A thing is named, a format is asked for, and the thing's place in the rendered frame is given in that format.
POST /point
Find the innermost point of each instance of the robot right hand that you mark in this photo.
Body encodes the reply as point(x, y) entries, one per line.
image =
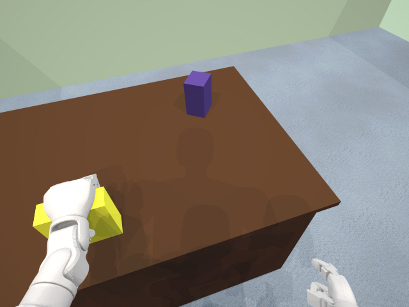
point(338, 289)

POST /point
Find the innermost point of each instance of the sponge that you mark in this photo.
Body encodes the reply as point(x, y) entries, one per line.
point(104, 218)

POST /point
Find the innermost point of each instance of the left robot forearm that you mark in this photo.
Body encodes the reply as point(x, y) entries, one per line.
point(65, 266)

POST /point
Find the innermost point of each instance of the robot left hand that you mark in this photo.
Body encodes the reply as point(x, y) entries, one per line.
point(71, 198)

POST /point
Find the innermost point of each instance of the table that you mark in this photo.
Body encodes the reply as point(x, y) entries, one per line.
point(205, 203)

